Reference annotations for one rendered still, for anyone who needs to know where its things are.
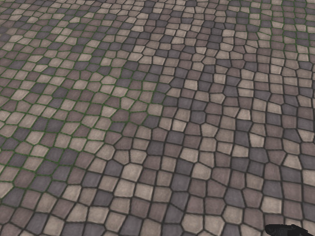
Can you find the robot right hand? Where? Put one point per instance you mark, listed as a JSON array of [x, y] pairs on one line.
[[286, 230]]

